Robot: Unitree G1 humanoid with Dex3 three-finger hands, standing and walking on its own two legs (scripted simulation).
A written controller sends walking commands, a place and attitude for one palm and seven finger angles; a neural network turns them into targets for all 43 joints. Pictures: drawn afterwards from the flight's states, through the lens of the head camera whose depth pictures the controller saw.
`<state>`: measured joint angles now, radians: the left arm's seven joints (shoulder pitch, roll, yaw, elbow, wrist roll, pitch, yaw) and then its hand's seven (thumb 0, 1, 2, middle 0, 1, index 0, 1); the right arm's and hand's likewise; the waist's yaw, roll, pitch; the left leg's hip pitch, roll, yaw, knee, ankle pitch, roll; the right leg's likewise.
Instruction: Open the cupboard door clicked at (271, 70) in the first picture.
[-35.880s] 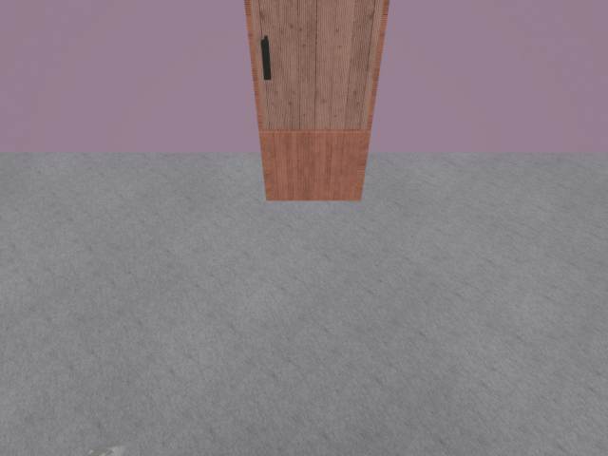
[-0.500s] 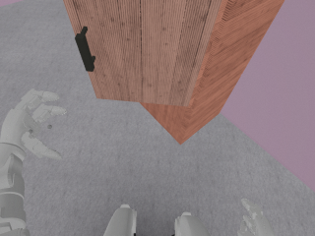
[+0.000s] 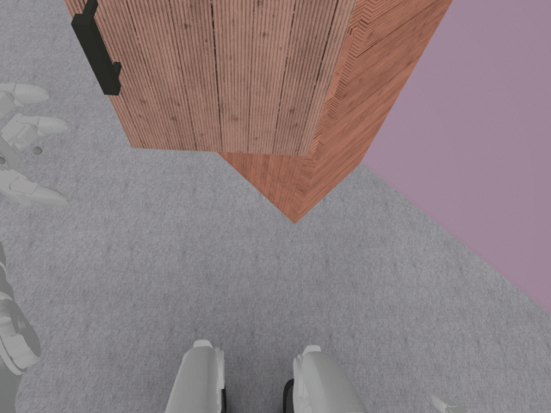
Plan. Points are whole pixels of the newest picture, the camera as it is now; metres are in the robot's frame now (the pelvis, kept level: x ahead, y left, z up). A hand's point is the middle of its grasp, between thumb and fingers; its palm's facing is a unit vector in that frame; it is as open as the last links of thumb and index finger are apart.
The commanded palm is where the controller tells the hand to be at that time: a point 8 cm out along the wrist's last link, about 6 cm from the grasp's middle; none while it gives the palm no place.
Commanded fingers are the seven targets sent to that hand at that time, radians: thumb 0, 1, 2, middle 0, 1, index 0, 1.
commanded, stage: move the hooked fingers beside the handle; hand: left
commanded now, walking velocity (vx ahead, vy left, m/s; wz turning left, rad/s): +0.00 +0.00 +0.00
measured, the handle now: (102, 49) +0.65 +0.28 +0.06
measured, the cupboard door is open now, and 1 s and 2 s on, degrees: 45 45 45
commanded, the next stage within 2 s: slide the fingers in behind the handle in 1.56 s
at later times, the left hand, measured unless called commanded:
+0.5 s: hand (37, 99) +0.53 +0.33 +0.07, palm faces +0.02 -1.00 -0.02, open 14.0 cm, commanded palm +0.54 +0.36 +0.07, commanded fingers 0.00 -0.50 0.30 -0.30 -1.20 -0.30 -1.20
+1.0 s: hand (48, 71) +0.59 +0.34 +0.06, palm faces +0.01 -1.00 -0.02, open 14.0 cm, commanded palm +0.61 +0.34 +0.06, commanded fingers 0.00 -0.50 0.30 -0.30 -1.20 -0.30 -1.20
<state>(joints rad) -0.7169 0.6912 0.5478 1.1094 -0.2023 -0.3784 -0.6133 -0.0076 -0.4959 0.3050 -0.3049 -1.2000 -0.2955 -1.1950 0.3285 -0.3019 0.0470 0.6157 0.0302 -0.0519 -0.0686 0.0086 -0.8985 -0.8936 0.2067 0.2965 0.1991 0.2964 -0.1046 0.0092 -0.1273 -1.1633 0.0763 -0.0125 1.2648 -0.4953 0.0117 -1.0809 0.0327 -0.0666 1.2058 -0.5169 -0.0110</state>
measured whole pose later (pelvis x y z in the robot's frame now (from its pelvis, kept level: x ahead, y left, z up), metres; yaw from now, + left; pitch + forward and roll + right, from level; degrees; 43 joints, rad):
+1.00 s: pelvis +0.01 +0.03 -0.03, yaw -5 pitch +34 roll -11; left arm -1.28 1.14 0.58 1.30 0.05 -0.17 -0.59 -0.01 -0.49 0.31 -0.30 -1.20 -0.30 -1.19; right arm 0.40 -0.27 0.17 0.55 -0.02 0.08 -0.06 0.00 -0.90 -0.89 0.21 0.30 0.20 0.30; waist -0.30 0.04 -0.07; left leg -1.48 0.10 -0.06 1.40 -0.54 0.05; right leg -1.34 0.06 -0.11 1.25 -0.51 0.02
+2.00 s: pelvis +0.00 +0.02 -0.03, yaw -4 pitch +33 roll -10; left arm -1.27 1.08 0.54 1.30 0.04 -0.19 -0.55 -0.01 -0.50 0.31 -0.31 -1.20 -0.30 -1.19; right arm 0.38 -0.27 0.17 0.55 -0.02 0.07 -0.05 0.00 -0.90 -0.89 0.21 0.30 0.20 0.30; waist -0.30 0.04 -0.08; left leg -1.46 0.10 -0.07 1.40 -0.53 0.04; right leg -1.33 0.07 -0.11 1.25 -0.51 0.01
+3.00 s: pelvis +0.01 +0.00 -0.02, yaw -3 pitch +32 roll -7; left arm -1.18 0.89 0.52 1.29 0.00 -0.26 -0.42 -0.01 -0.49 0.31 -0.31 -1.20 -0.30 -1.19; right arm 0.38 -0.27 0.12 0.60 -0.02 0.06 -0.02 0.00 -0.90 -0.89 0.21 0.30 0.20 0.30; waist -0.27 0.05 -0.09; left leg -1.37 0.10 -0.05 1.33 -0.52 0.01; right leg -1.26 0.07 -0.09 1.22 -0.52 -0.01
